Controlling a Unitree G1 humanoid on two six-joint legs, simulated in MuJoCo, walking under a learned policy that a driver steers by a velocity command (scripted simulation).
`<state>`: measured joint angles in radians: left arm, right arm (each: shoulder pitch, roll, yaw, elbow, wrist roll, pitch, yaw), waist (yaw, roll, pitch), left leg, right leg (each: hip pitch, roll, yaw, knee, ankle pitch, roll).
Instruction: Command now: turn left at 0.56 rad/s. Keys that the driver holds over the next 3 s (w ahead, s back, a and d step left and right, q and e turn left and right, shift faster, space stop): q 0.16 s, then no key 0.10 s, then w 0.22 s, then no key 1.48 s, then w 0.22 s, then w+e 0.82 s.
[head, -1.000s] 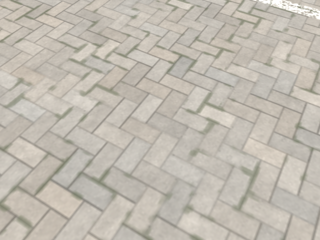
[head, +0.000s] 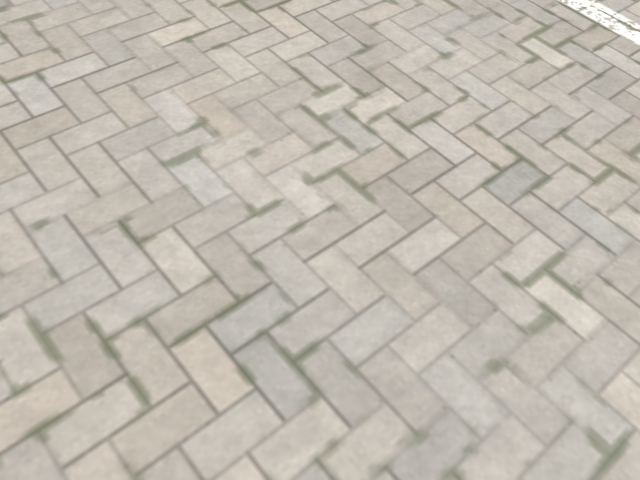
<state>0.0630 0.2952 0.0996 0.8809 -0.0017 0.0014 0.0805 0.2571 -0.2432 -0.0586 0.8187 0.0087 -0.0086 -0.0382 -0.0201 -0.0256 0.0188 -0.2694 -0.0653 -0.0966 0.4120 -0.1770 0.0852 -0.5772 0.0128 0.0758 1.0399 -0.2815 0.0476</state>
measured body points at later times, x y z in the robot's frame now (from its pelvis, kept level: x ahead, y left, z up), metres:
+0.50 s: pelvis +0.05 -0.04 +0.00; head +0.06 -0.06 +0.45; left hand +0.06 +0.25 -0.11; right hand +0.23 -0.28 -0.12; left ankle +0.03 +0.09 -0.69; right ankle +0.04 -0.16 -0.75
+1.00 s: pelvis +0.14 +0.02 -0.01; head +0.16 +0.03 +0.44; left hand +0.17 +0.30 -0.14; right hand +0.33 -0.19 -0.12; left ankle +0.16 +0.13 -0.75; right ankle +0.17 -0.12 -0.73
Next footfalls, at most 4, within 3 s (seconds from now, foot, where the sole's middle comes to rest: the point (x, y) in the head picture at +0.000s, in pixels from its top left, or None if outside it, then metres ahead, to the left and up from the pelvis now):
0.36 right None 0.08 -0.15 -0.78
0.74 left None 0.19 0.14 -0.78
1.04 right None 0.22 -0.11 -0.78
2.68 right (321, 421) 0.59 -0.05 -0.78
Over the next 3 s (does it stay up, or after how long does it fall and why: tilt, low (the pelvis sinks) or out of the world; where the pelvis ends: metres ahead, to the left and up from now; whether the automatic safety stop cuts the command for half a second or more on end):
stays up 0.59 0.01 0.00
